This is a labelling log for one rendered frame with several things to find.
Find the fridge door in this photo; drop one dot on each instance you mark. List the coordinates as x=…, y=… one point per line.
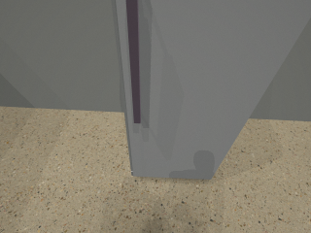
x=204, y=66

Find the handle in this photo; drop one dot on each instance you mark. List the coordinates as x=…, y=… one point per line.
x=132, y=14

